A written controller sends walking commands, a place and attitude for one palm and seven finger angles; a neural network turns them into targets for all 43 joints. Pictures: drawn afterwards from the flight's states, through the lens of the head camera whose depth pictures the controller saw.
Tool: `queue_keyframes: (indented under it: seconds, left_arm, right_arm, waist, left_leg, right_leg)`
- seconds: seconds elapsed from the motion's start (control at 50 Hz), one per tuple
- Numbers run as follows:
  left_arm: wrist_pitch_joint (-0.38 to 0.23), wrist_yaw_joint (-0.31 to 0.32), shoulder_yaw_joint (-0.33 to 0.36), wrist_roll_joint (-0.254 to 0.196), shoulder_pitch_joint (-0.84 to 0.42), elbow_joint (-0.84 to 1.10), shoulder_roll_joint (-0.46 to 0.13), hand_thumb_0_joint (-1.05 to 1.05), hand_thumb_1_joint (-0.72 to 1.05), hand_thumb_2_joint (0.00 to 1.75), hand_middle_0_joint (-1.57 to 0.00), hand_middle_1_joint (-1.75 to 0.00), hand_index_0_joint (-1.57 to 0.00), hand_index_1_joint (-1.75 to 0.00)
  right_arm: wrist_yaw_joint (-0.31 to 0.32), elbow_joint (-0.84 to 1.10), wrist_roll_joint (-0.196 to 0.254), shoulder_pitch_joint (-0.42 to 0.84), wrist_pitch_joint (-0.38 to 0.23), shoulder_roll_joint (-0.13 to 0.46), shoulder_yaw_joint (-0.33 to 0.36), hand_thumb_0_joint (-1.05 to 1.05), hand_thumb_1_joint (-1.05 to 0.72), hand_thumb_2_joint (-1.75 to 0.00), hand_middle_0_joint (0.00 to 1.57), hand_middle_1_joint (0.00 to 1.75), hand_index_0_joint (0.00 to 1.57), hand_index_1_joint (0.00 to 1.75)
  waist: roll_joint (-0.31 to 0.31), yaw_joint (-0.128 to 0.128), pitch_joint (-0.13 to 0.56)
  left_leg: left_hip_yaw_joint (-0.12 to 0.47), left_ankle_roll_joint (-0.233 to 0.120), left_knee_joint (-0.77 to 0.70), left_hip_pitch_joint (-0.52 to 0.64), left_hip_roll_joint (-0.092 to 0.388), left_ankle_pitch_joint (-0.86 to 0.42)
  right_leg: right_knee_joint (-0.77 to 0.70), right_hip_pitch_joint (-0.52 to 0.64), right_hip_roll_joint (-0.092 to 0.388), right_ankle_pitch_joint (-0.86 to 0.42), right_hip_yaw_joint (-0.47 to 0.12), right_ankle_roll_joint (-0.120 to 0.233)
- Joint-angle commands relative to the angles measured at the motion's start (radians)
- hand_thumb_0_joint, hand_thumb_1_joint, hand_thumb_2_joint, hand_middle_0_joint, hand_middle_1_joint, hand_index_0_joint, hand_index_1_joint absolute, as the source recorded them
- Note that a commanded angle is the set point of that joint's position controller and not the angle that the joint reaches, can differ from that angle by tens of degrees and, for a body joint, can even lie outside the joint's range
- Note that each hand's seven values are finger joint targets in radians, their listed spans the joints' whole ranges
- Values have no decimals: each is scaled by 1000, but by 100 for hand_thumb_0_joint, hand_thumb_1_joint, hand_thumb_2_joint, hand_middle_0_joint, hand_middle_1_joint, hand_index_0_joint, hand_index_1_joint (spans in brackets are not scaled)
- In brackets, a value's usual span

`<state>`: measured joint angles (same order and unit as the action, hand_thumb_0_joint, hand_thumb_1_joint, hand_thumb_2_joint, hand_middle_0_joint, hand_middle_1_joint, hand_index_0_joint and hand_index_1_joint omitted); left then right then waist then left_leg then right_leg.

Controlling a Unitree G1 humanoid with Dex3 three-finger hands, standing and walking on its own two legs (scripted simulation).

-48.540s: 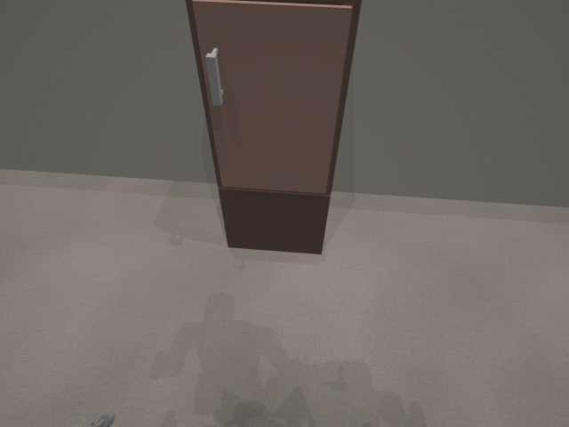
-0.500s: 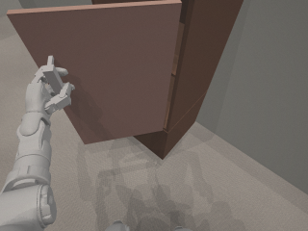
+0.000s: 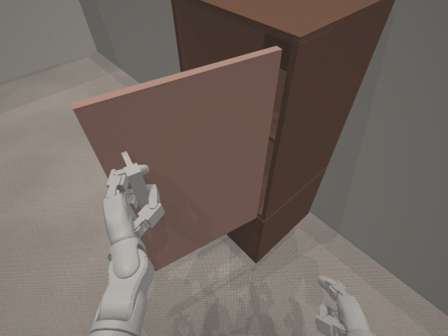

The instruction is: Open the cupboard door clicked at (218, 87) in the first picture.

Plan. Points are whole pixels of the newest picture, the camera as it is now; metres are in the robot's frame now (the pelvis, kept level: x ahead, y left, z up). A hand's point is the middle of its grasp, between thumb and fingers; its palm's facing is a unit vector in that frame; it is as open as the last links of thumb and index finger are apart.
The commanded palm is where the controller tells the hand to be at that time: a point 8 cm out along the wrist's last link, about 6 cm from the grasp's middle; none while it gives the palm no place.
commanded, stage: pull the door open along its arc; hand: left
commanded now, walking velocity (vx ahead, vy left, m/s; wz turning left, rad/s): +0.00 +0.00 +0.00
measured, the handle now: (137, 185) +0.37 +0.18 +0.08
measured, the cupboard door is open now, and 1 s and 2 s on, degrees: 78 93 95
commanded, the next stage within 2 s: open thumb and fingers to let go in 0.30 s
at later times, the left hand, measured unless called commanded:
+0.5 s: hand (191, 234) +0.27 +0.07 +0.08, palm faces +0.41 -0.91 +0.00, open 6.3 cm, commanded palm +0.22 +0.12 +0.08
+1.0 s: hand (186, 235) +0.27 +0.08 +0.08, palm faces +0.37 -0.93 +0.00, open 13.4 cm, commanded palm +0.22 +0.12 +0.08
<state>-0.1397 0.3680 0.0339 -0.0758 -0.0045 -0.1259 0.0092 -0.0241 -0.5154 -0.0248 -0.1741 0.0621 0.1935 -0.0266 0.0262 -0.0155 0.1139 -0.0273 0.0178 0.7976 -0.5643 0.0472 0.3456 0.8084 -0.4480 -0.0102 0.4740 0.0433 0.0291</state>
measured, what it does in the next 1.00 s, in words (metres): stands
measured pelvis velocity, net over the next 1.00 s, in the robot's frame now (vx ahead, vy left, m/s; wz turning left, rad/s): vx -0.01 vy -0.01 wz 0.04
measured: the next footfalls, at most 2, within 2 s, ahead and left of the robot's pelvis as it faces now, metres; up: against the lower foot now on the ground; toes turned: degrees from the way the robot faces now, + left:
none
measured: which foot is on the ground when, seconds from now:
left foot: down 0.00-1.00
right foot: down 0.00-1.00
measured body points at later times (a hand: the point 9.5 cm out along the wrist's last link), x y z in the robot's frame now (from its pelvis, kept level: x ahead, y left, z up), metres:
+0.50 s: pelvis +0.01 -0.03 +0.00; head +0.01 -0.06 +0.45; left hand +0.24 +0.12 +0.09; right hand +0.19 -0.25 -0.10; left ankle +0.03 +0.13 -0.70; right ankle -0.04 -0.10 -0.70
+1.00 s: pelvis -0.01 -0.01 +0.00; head -0.01 -0.03 +0.45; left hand +0.24 +0.12 +0.08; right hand +0.18 -0.22 -0.09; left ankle +0.03 +0.13 -0.70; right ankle -0.04 -0.10 -0.70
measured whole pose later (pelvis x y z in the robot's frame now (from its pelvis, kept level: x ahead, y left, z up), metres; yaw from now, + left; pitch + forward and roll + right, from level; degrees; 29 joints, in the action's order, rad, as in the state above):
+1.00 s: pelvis -0.01 -0.01 +0.00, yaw +3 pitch +3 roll +0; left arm -0.09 0.54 -0.25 0.06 0.18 0.02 0.08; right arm 0.00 -0.55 -0.05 -0.18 0.09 0.19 -0.02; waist 0.04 -0.01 0.08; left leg 0.02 0.03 0.82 -0.53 0.03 0.35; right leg 0.83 -0.40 0.00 0.49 0.09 0.04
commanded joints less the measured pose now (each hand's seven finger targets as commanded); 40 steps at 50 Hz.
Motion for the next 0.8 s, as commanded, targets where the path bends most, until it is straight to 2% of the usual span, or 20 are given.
queue_keyframes:
  seconds: [0.0, 0.02, 0.04, 0.1, 0.14, 0.22, 0.24, 0.32, 0.36, 0.38, 0.42, 0.44, 0.5, 0.52, 0.54, 0.58, 0.6, 0.62, 0.66, 0.78]
  left_arm:
    - [-8, 127, 15, 75, -61, 271, -57, 0, 90, 90, -40, -135, -40, -135]
    - [-2, 129, -17, 85, -29, 290, -35, 0, 90, 90, -40, -135, -40, -135]
    - [1, 128, -40, 95, 4, 306, -22, 0, 90, 90, -40, -135, -40, -135]
    - [-1, 119, -128, 101, 97, 380, 46, 0, 90, 90, -40, -135, -40, -135]
    - [-3, 115, -168, 106, 163, 404, 70, 0, 90, 90, -40, -135, -40, -135]
    - [-17, 125, -232, 124, 238, 461, 109, 0, 90, 90, -40, -135, -40, -135]
    - [-18, 128, -241, 137, 250, 454, 109, 0, 90, 90, -40, -135, -40, -135]
    - [-24, 140, -303, 157, 268, 474, 156, 0, 90, 90, -40, -135, -40, -135]
    - [-26, 153, -273, 149, 176, 452, 130, 0, 90, 90, -40, -135, -40, -135]
    - [-31, 167, -241, 143, 74, 438, 100, 0, 90, 90, -40, -135, -40, -135]
    - [-35, 171, -228, 135, 82, 408, 107, 0, 76, 84, -39, -134, -39, -134]
    - [-37, 168, -216, 135, 92, 399, 92, 0, 69, 81, -38, -133, -38, -133]
    - [-36, 156, -216, 132, 102, 395, 96, 0, 48, 72, -37, -130, -37, -130]
    - [-34, 153, -226, 136, 89, 393, 100, 0, 41, 69, -36, -130, -36, -130]
    - [-32, 150, -228, 141, 95, 378, 101, 0, 34, 66, -36, -129, -36, -129]
    - [-35, 145, -228, 135, 85, 400, 99, 0, 20, 60, -35, -127, -35, -127]
    - [-37, 142, -230, 133, 82, 404, 102, 0, 13, 57, -35, -127, -35, -127]
    - [-35, 142, -234, 132, 76, 397, 107, 0, 6, 54, -34, -126, -34, -126]
    - [-33, 142, -237, 132, 51, 380, 110, 0, -8, 48, -33, -124, -33, -124]
    - [-35, 156, -251, 140, 28, 387, 127, 0, -50, 30, -30, -120, -30, -120]
  right_arm:
    - [16, 138, -12, 40, -7, 109, 49, 0, -90, -90, 20, 30, 20, 30]
    - [16, 144, -15, 41, -2, 107, 50, 0, -90, -90, 20, 30, 20, 30]
    - [17, 146, -19, 35, 0, 107, 52, 0, -90, -90, 20, 30, 20, 30]
    - [16, 161, -20, 50, 5, 98, 53, 0, -90, -90, 20, 30, 20, 30]
    - [18, 166, -21, 53, 1, 97, 53, 0, -90, -90, 20, 30, 20, 30]
    - [17, 176, -24, 68, -12, 90, 49, 0, -90, -90, 20, 30, 20, 30]
    - [18, 171, -25, 64, -19, 88, 49, 0, -90, -90, 20, 30, 20, 30]
    - [18, 172, -27, 81, -42, 81, 43, 0, -90, -90, 20, 30, 20, 30]
    - [23, 152, -28, 88, -46, 85, 45, 0, -90, -90, 20, 30, 20, 30]
    - [31, 136, -30, 95, -44, 87, 41, 0, -90, -90, 20, 30, 20, 30]
    - [37, 129, -34, 106, -47, 80, 39, 0, -90, -90, 20, 30, 20, 30]
    - [39, 124, -33, 100, -47, 79, 40, 0, -90, -90, 20, 30, 20, 30]
    - [42, 127, -33, 96, -39, 78, 42, 0, -90, -90, 20, 30, 20, 30]
    - [41, 126, -30, 98, -35, 77, 41, 0, -90, -90, 20, 30, 20, 30]
    - [40, 124, -30, 92, -33, 78, 41, 0, -90, -90, 20, 30, 20, 30]
    - [39, 132, -28, 96, -30, 77, 41, 0, -90, -90, 20, 30, 20, 30]
    - [39, 132, -29, 95, -29, 78, 42, 0, -90, -90, 20, 30, 20, 30]
    - [38, 134, -27, 98, -27, 77, 39, 0, -90, -90, 20, 30, 20, 30]
    - [39, 134, -28, 110, -26, 79, 37, 0, -90, -90, 20, 30, 20, 30]
    - [36, 136, -28, 111, -26, 78, 40, 0, -90, -90, 20, 30, 20, 30]
  waist:
    - [-47, 26, 178]
    - [-41, 26, 180]
    - [-69, 20, 181]
    - [-62, 21, 169]
    - [-103, 13, 144]
    - [-110, 15, 127]
    - [-146, 10, 108]
    - [-130, 13, 98]
    - [-138, 4, 81]
    - [-143, -7, 66]
    - [-134, 6, 79]
    - [-158, 11, 89]
    - [-138, 21, 138]
    - [-119, 17, 127]
    - [-144, 16, 126]
    - [-124, 15, 127]
    - [-129, 13, 135]
    - [-116, 13, 121]
    - [-134, 5, 92]
    - [-115, 13, 134]
  left_leg:
    - [0, -31, -73, 198, -43, -248]
    - [-1, -31, -74, 207, -42, -255]
    - [2, -33, -70, 211, -41, -265]
    - [3, -30, -71, 223, -41, -284]
    - [8, -33, -64, 223, -40, -284]
    - [15, -36, -56, 211, -50, -264]
    - [20, -38, -49, 208, -49, -260]
    - [27, -39, -32, 194, -59, -231]
    - [32, -38, -28, 187, -59, -199]
    - [35, -38, -22, 176, -61, -176]
    - [37, -37, -19, 175, -66, -161]
    - [39, -37, -21, 171, -65, -168]
    - [33, -37, -30, 186, -65, -204]
    - [33, -36, -33, 188, -64, -207]
    - [36, -37, -34, 186, -63, -208]
    - [34, -37, -36, 190, -61, -212]
    - [33, -38, -37, 195, -61, -213]
    - [34, -38, -39, 193, -61, -206]
    - [37, -39, -34, 186, -59, -188]
    - [36, -38, -33, 200, -57, -196]
  right_leg:
    - [-153, 60, 5, -449, -10, -25]
    - [-153, 67, 6, -470, -10, -24]
    - [-158, 77, 6, -490, -12, -25]
    - [-153, 99, 19, -575, -15, -31]
    - [-166, 106, 24, -604, -19, -38]
    - [-162, 101, 37, -618, -26, -43]
    - [-174, 100, 40, -619, -33, -47]
    - [-176, 81, 52, -591, -43, -47]
    - [-191, 48, 54, -521, -49, -48]
    - [-198, 23, 55, -471, -57, -48]
    - [-214, 26, 65, -447, -78, -52]
    - [-218, 41, 67, -460, -84, -54]
    - [-192, 75, 65, -538, -72, -53]
    - [-187, 69, 64, -544, -70, -52]
    - [-189, 71, 65, -551, -70, -54]
    - [-182, 73, 64, -566, -66, -54]
    - [-181, 74, 60, -553, -59, -52]
    - [-182, 64, 59, -536, -57, -50]
    - [-195, 41, 60, -493, -61, -51]
    - [-169, 33, 45, -448, -36, -37]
